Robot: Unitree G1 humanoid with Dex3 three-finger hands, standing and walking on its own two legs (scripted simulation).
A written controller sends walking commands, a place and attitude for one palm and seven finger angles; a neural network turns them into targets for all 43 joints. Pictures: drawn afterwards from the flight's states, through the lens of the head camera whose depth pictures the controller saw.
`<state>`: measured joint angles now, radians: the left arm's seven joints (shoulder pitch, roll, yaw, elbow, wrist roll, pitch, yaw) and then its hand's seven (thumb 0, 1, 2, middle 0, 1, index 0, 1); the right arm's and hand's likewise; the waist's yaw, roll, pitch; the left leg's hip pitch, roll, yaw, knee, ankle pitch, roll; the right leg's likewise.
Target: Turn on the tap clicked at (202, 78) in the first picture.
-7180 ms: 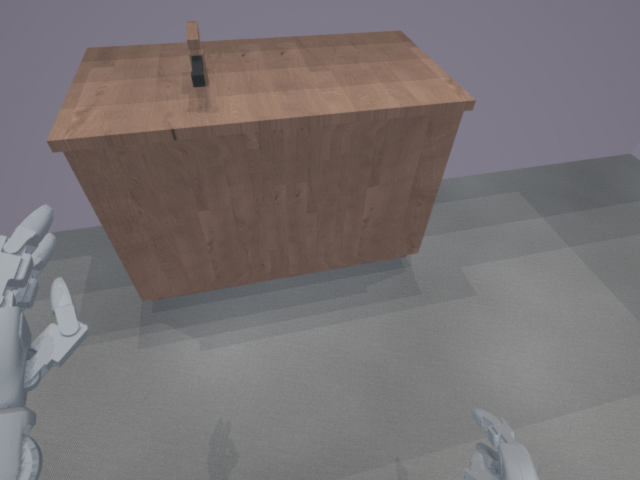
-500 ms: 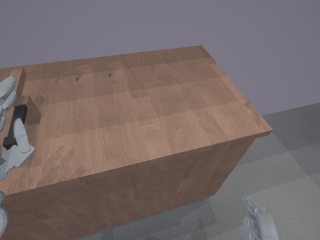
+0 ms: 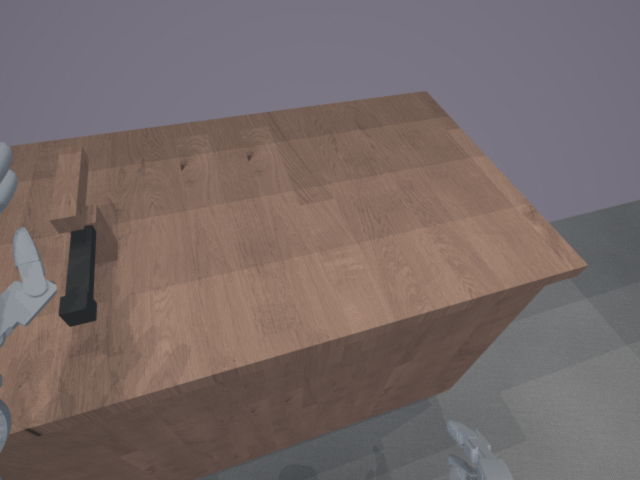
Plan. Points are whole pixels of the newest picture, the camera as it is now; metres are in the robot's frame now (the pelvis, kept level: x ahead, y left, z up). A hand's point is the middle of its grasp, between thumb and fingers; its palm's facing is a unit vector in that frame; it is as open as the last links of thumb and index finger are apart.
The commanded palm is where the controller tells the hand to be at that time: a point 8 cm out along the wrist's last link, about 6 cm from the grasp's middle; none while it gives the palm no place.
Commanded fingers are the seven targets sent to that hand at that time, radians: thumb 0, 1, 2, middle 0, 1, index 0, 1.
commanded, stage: come to a stop and stand still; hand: left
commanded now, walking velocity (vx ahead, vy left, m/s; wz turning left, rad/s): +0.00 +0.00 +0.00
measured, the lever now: (78, 308) +0.26 +0.32 +0.06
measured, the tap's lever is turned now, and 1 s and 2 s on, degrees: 0 0 0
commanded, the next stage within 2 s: look again from close up in 0.84 s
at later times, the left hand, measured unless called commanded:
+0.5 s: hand (113, 261) +0.26 +0.24 +0.17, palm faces +0.39 -0.83 -0.40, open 7.4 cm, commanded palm +0.21 +0.26 +0.18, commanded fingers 0.00 0.90 0.90 -0.20 -0.30 -0.20 -0.30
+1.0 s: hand (133, 279) +0.25 +0.21 +0.16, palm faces +0.39 -0.85 -0.37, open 7.4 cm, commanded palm +0.20 +0.25 +0.18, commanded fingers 0.00 0.90 0.90 -0.20 -0.30 -0.20 -0.30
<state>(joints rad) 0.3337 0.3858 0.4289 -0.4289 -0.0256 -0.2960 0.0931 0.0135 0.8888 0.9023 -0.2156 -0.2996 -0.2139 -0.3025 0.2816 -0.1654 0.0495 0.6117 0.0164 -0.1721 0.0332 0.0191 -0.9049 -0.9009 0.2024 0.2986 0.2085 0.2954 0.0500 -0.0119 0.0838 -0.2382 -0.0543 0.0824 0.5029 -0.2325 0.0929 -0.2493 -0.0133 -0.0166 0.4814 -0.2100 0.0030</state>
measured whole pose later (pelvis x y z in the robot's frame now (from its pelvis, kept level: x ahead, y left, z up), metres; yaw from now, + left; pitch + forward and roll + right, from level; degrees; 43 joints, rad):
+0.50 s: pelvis +0.05 -0.02 +0.01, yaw +1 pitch +0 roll -2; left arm 0.45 0.39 0.38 -0.50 -0.05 -0.23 0.10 0.01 0.89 0.90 -0.22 -0.30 -0.21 -0.30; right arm 0.17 -0.19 0.02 0.54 0.02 -0.10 -0.01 0.02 -0.91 -0.90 0.20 0.30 0.21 0.30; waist 0.03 -0.02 0.05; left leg -0.19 -0.03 0.05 0.46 -0.28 0.06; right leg -0.18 0.01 -0.04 0.40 -0.22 0.00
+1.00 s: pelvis +0.04 -0.04 +0.01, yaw +0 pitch -1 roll -1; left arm 0.45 0.36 0.35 -0.44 -0.06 -0.18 0.11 0.01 0.89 0.90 -0.21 -0.30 -0.21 -0.30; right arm 0.21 -0.21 0.01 0.57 0.02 -0.08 -0.04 0.02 -0.91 -0.90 0.20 0.30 0.21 0.30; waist 0.01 0.00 0.03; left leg -0.18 -0.01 0.05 0.42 -0.24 0.04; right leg -0.17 0.03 -0.04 0.36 -0.18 -0.02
